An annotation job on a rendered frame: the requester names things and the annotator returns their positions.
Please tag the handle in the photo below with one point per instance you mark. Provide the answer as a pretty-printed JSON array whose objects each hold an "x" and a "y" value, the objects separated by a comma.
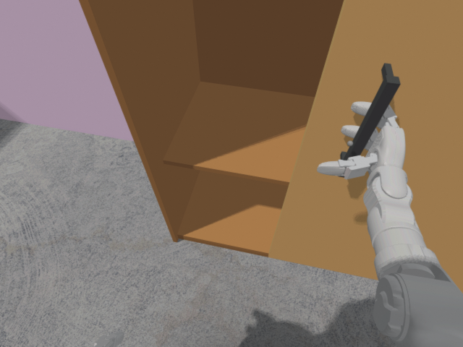
[{"x": 375, "y": 112}]

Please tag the left robot hand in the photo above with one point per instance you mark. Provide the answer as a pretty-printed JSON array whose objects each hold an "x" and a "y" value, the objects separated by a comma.
[{"x": 111, "y": 340}]

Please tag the robot right forearm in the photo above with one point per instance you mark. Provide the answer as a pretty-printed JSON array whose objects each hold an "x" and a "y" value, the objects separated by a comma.
[{"x": 395, "y": 236}]

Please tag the wardrobe door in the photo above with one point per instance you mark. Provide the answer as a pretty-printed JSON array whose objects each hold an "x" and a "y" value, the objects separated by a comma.
[{"x": 323, "y": 221}]

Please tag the right robot hand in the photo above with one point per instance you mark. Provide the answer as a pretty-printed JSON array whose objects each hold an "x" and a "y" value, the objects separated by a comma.
[{"x": 388, "y": 146}]

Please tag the robot right upper arm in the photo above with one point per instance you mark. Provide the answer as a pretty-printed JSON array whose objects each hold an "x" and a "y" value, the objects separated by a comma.
[{"x": 419, "y": 312}]

